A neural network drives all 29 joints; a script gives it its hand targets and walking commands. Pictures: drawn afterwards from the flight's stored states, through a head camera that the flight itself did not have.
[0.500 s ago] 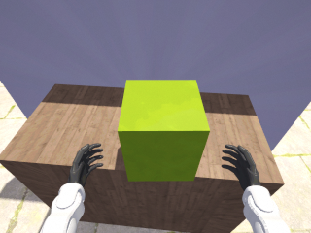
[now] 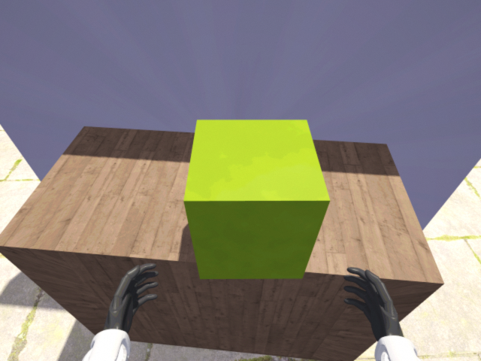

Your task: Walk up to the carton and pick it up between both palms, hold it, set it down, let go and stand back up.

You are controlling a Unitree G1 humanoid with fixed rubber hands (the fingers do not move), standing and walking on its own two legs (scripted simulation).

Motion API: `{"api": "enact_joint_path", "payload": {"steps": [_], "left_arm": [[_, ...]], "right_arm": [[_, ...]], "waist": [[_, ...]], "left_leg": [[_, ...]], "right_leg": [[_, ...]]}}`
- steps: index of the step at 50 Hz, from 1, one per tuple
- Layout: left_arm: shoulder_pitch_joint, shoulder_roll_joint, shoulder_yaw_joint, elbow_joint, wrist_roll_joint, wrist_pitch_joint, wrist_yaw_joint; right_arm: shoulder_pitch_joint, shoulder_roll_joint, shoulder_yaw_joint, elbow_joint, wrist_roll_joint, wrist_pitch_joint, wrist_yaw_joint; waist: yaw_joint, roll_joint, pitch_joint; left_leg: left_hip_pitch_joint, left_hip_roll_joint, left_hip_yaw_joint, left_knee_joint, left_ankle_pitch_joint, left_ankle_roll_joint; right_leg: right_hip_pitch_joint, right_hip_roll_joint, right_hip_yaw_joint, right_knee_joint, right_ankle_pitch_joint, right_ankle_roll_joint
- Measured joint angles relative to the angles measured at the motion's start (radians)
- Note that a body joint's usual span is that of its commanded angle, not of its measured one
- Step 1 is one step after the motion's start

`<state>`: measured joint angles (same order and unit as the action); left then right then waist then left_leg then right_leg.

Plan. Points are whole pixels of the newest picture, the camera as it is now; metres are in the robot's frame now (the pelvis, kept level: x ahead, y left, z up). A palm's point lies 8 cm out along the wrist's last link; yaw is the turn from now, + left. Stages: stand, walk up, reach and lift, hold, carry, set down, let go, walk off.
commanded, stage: let go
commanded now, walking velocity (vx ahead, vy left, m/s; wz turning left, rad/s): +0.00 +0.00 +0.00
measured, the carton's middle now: (251, 202) +0.41 +0.02 +0.03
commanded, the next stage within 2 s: stand in 0.72 s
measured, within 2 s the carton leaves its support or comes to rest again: neither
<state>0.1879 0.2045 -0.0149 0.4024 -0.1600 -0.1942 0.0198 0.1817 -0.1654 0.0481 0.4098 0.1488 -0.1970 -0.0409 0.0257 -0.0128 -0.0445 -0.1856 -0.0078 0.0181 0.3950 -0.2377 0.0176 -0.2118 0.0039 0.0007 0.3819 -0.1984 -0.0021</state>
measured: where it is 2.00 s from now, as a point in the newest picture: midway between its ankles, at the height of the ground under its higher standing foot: outside the picture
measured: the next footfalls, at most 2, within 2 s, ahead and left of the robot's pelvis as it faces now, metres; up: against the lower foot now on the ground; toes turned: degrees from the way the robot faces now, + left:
none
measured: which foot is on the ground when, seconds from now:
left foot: down 0.00-1.00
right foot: down 0.00-1.00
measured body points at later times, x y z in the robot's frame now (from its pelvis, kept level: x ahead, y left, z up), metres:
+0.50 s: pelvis +0.01 +0.00 -0.01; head +0.02 +0.00 +0.44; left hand +0.18 +0.23 -0.10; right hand +0.18 -0.22 -0.10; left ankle -0.02 +0.11 -0.74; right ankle +0.00 -0.12 -0.74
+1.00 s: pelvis +0.00 +0.00 -0.01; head -0.02 +0.00 +0.44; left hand +0.07 +0.24 -0.15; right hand +0.06 -0.26 -0.14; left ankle -0.02 +0.11 -0.74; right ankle +0.00 -0.12 -0.74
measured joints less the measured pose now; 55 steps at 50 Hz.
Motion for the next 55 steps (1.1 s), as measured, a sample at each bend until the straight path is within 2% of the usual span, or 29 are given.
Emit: {"api": "enact_joint_path", "payload": {"steps": [6, 12, 20, 37, 42, 48, 55], "left_arm": [[0.026, -0.005, -0.015, 0.079, 0.016, -0.037, 0.004], [0.049, -0.002, -0.024, 0.168, 0.039, -0.033, 0.007], [0.033, -0.002, -0.025, 0.256, 0.079, 0.022, 0.010], [-0.011, -0.003, 0.005, 0.262, 0.140, 0.123, -0.001], [0.046, 0.011, 0.012, 0.302, 0.203, 0.150, -0.020], [0.142, 0.016, 0.020, 0.375, 0.213, 0.187, -0.033], [0.197, 0.007, 0.023, 0.440, 0.212, 0.193, -0.026]], "right_arm": [[0.024, -0.004, 0.011, 0.087, -0.019, -0.045, 0.012], [0.044, -0.010, 0.013, 0.177, -0.054, -0.047, 0.020], [0.036, -0.028, 0.008, 0.257, -0.106, 0.009, 0.015], [0.005, -0.038, -0.009, 0.258, -0.137, 0.119, 0.008], [0.025, -0.048, -0.032, 0.289, -0.188, 0.162, 0.036], [0.114, -0.067, -0.063, 0.368, -0.192, 0.204, 0.045], [0.209, -0.060, -0.069, 0.462, -0.187, 0.207, 0.039]], "waist": [[0.004, 0.005, -0.007], [0.000, 0.008, -0.007], [-0.013, 0.009, 0.010], [-0.018, 0.006, -0.010], [-0.022, 0.003, -0.016], [-0.031, -0.003, -0.016], [-0.036, -0.005, 0.006]], "left_leg": [[-0.006, 0.005, 0.003, 0.033, -0.029, -0.001], [-0.007, 0.005, 0.001, 0.066, -0.057, -0.003], [-0.025, 0.005, -0.004, 0.116, -0.087, -0.004], [-0.041, 0.005, -0.006, 0.111, -0.075, -0.007], [-0.049, 0.009, 0.012, 0.144, -0.091, -0.007], [-0.048, 0.010, 0.032, 0.178, -0.107, -0.005], [-0.044, 0.009, 0.045, 0.155, -0.077, 0.000]], "right_leg": [[-0.006, 0.004, 0.003, 0.029, -0.025, 0.000], [-0.008, 0.005, 0.001, 0.065, -0.055, 0.001], [-0.024, 0.004, -0.004, 0.116, -0.087, 0.001], [-0.044, 0.004, -0.005, 0.120, -0.080, -0.002], [-0.065, 0.009, 0.012, 0.164, -0.093, -0.005], [-0.075, 0.011, 0.031, 0.208, -0.109, -0.004], [-0.077, 0.011, 0.044, 0.187, -0.076, -0.002]]}}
